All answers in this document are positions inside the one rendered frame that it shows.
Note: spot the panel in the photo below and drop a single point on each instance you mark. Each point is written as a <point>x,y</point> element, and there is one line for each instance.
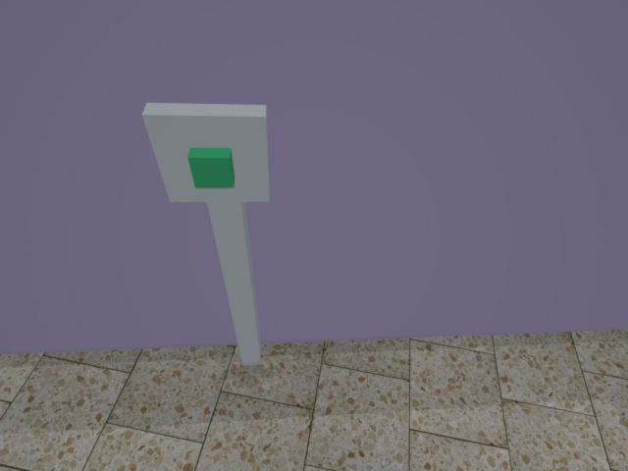
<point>173,129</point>

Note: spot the button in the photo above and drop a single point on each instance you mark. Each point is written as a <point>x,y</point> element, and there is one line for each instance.
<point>212,167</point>

